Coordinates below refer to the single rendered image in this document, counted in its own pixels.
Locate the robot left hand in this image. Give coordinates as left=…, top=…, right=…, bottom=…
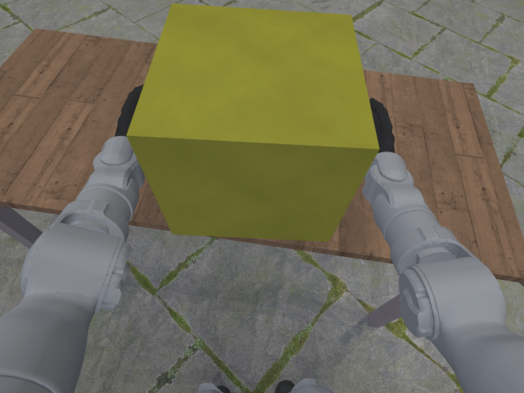
left=115, top=84, right=144, bottom=137

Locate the robot left upper arm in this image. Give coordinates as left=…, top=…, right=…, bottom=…
left=0, top=223, right=131, bottom=393

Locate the table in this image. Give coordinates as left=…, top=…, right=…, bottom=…
left=0, top=29, right=524, bottom=328

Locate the carton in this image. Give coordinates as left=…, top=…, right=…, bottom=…
left=126, top=3, right=380, bottom=242

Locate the robot shin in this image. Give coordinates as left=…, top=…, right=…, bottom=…
left=198, top=383, right=222, bottom=392
left=292, top=378, right=316, bottom=389

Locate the robot right hand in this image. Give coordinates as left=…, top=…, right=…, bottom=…
left=369, top=98, right=395, bottom=153

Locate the right robot shin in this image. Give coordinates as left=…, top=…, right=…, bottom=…
left=292, top=378, right=316, bottom=389

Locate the robot right upper arm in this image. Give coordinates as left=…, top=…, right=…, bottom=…
left=399, top=257, right=524, bottom=393

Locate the left robot shin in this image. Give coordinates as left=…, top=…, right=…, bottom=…
left=198, top=383, right=222, bottom=392

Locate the robot left forearm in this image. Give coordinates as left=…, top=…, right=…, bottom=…
left=20, top=136, right=145, bottom=297

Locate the robot right forearm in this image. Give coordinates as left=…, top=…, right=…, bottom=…
left=363, top=151, right=506, bottom=321

